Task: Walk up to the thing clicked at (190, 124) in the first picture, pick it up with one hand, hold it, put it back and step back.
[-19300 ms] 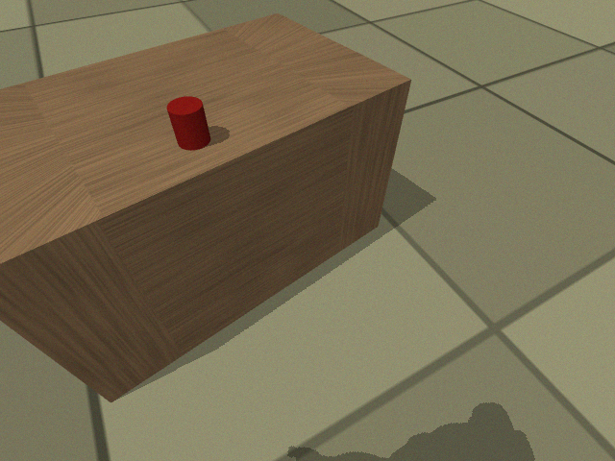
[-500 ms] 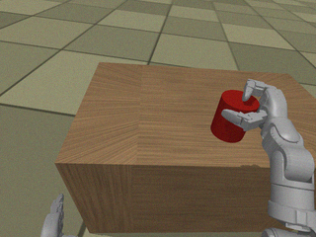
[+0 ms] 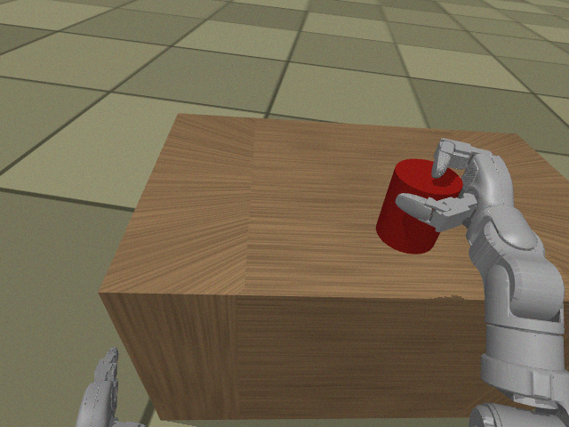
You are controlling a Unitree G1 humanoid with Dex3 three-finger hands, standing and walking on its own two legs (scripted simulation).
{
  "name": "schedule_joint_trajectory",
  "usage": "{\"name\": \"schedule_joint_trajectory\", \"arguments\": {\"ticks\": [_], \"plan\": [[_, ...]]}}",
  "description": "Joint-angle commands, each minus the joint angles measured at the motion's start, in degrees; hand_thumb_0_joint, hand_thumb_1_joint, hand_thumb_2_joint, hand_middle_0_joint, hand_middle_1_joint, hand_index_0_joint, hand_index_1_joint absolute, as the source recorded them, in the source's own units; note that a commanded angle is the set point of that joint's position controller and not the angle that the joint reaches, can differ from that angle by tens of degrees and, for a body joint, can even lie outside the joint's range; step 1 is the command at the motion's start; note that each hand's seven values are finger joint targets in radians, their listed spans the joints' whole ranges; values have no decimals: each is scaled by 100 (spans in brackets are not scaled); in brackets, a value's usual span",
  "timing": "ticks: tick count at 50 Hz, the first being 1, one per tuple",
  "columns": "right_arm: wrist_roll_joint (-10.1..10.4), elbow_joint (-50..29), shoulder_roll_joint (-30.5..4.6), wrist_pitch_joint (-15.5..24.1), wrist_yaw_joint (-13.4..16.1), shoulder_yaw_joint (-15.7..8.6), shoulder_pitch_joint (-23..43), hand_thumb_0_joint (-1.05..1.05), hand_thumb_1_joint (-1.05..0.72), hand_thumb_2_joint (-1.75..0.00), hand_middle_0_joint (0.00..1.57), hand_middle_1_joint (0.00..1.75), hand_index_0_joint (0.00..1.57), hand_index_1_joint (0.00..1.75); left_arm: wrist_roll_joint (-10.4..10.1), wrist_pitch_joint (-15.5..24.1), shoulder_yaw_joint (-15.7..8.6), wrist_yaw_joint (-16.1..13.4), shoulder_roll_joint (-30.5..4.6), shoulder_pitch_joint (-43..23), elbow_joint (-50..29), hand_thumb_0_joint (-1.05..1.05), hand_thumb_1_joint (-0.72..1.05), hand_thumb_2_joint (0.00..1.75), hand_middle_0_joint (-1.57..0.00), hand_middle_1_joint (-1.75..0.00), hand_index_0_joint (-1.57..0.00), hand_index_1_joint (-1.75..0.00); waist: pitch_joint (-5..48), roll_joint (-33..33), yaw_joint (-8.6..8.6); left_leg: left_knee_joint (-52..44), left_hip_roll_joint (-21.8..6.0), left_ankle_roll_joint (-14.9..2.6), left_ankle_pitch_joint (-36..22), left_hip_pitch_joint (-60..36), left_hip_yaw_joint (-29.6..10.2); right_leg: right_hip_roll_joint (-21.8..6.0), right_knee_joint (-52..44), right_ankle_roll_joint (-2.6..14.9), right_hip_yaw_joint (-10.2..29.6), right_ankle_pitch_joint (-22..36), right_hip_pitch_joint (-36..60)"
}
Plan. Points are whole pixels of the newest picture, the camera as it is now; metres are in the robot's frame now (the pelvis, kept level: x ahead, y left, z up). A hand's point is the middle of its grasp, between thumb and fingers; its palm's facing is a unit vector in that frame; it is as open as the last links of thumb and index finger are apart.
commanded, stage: crouch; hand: right
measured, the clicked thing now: (415, 206) +0.34 -0.16 +0.20
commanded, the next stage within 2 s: lower in 1.24 s
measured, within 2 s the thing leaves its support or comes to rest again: neither
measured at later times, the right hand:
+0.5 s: hand (403, 199) +0.41 -0.19 +0.15, palm faces +0.16 +0.99 +0.01, open 7.0 cm
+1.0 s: hand (397, 203) +0.46 -0.20 +0.10, palm faces +0.13 +0.99 +0.01, open 6.9 cm
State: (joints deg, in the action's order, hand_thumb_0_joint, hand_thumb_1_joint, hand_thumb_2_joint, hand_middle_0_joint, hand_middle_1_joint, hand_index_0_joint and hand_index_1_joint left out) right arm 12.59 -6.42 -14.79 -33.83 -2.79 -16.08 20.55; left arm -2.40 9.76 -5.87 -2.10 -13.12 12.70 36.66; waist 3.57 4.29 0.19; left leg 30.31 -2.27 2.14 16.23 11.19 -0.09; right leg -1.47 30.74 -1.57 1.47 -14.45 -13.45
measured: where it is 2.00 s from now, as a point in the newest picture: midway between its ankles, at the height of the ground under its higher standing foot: outside the picture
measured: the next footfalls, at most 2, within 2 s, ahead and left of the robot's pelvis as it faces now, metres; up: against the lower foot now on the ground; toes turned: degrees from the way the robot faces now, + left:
none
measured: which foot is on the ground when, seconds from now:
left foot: down 0.00-1.00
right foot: down 0.00-1.00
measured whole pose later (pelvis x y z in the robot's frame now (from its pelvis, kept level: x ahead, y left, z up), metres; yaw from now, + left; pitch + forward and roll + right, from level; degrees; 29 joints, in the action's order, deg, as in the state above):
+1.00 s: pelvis +0.00 +0.00 -0.01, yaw +2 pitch +8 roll +1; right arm 7.5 52.2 -23.3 8.7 -6.9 -21.0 39.0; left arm -0.7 9.3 -2.4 -3.8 -12.4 13.9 30.1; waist 3.7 -0.3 -5.4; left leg 36.7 -0.9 2.3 17.5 26.8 -2.0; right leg -2.9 38.4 -1.5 0.0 -17.2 -28.8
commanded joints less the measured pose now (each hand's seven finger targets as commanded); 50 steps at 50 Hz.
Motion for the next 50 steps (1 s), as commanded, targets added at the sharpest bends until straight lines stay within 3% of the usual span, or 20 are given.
{"name": "schedule_joint_trajectory", "arguments": {"ticks": [1,2,5,6,8,12,13,15,18,20,26,31,32,35,36,39,40,43,44,50], "plan": [[51,-811,-1104,422,44,-429,2514,0,-9,-130,128,144,133,144,2,390,-201,-6,-754,-930,-1527,0,-54,6,-4,-4,-4,-4,1109,-656,-118,-546,265,-112,-928,121,402,149,-461,193,-179,717,697],[79,-578,-1106,443,71,-491,2418,0,-11,-129,128,143,133,143,12,347,-279,-27,-732,-544,-1066,0,-55,6,-4,-4,-4,-5,732,-719,-87,-577,280,-106,-808,264,407,135,-474,198,-195,596,569],[10,-175,-1125,622,107,-461,2563,0,-8,-129,127,143,132,143,14,390,27,-1,-441,-616,-1012,0,-55,6,-4,-4,-4,-4,575,-587,-59,-627,245,-98,-555,391,344,168,-509,232,-214,294,358],[6,70,-1074,704,118,-433,2614,0,-8,-130,128,144,133,144,-2,431,-60,-7,-484,-607,-996,0,-55,6,-4,-4,-4,-5,547,-565,-137,-620,245,-99,-518,435,318,157,-528,226,-228,232,347],[-82,284,-1210,960,144,-468,2900,0,-6,-129,126,143,132,143,32,517,-257,-10,-717,-690,-1157,0,-55,6,-4,-4,-4,-4,738,-540,-251,-594,230,-94,-503,487,269,156,-483,231,-221,183,382],[-196,552,-1422,1677,165,-458,3667,0,-9,-128,127,142,132,142,72,673,5,13,-455,-521,-799,0,-54,6,-4,-4,-4,-4,1050,-137,-224,-421,219,-112,-671,580,203,111,-330,199,-232,304,413],[-230,527,-1335,1898,158,-304,3897,0,-10,-129,128,143,133,143,74,728,129,13,-335,-648,-873,0,-55,6,-4,-4,-4,-5,1247,-68,-236,-353,223,-125,-776,555,194,99,-292,181,-221,403,477],[-283,675,-1658,2272,203,-480,4110,0,-14,-132,130,146,135,146,109,826,-23,-63,-539,-828,-977,0,-55,6,-5,-5,-5,-5,1619,-83,-215,-270,233,-120,-854,495,182,91,-202,168,-209,494,505],[-250,1561,-1502,2650,152,-396,3863,0,-13,-131,129,144,134,144,153,904,-201,-180,-823,-802,-1034,0,-54,6,-5,-5,-5,-5,1736,-286,-320,-210,253,-94,-873,586,190,83,-116,186,-196,488,514],[-303,1809,-1727,2950,120,-479,4191,0,-12,-130,129,144,133,144,167,915,-119,-223,-784,-804,-1149,0,-54,6,-5,-5,-5,-5,1971,-264,-312,-139,263,-107,-1000,578,197,64,-79,168,-175,635,549],[-359,3212,-1891,3552,48,-611,4121,0,-10,-132,130,146,135,146,182,754,156,-161,-473,-499,-997,0,-53,5,-5,-5,-5,-4,1505,-121,-250,-115,287,-141,-876,709,202,60,-107,134,-206,548,15],[-392,3649,-2108,3952,-80,-676,4268,0,-10,-135,131,149,136,149,173,579,-64,-118,-691,-144,-1171,0,-53,4,-5,-5,-6,-4,1762,-153,-418,3,294,-142,-1394,759,130,70,38,154,-248,1020,88],[-379,3726,-2110,4035,-118,-690,4306,0,-11,-136,131,149,137,149,166,555,77,-92,-530,-131,-1185,0,-54,5,-5,-5,-5,-4,1714,-69,-380,14,290,-137,-1435,723,136,74,76,153,-261,1058,33],[-378,3574,-2291,4316,-195,-723,4702,0,-13,-135,131,148,136,148,158,481,25,-124,-638,-299,-1462,0,-53,4,-5,-5,-6,-4,1994,-141,-446,69,309,-141,-1413,787,115,40,129,163,-240,1017,122],[-344,3471,-2110,4404,-238,-602,4772,0,-12,-135,131,148,136,148,151,471,119,-128,-532,-376,-1496,0,-54,5,-5,-5,-5,-5,2096,-11,-440,68,308,-154,-1357,808,108,41,133,158,-241,972,173],[-319,3894,-2100,4539,-353,-574,4725,0,-12,-135,130,147,136,147,138,438,65,-197,-624,-339,-1584,0,-55,6,-5,-5,-5,-5,2200,-105,-538,154,320,-136,-1544,894,125,33,247,171,-216,1191,243],[-334,4032,-2281,4570,-373,-672,4710,0,-11,-135,130,148,135,148,150,412,-106,-232,-836,-299,-1562,0,-54,5,-5,-5,-5,-5,2304,-146,-567,182,306,-131,-1617,908,112,38,313,191,-211,1243,213],[-331,4091,-2246,4673,-425,-662,4797,0,-12,-134,130,147,135,147,156,335,60,-214,-672,-185,-1543,0,-54,5,-5,-5,-5,-5,2427,-2,-550,266,323,-139,-1687,1025,121,25,390,169,-204,1444,276],[-339,4170,-2435,4707,-416,-750,4829,0,-13,-134,129,146,135,146,160,308,-108,-237,-823,-161,-1483,0,-54,5,-5,-5,-5,-5,2366,68,-562,251,321,-144,-1642,1058,123,19,413,159,-209,1397,217],[-392,4381,-2563,4898,-380,-820,4845,0,-13,-136,131,149,136,149,179,205,150,-175,-581,-85,-1607,0,-54,5,-5,-5,-6,-5,2248,132,-522,361,355,-155,-1557,1138,141,11,513,144,-218,1289,-138]]}}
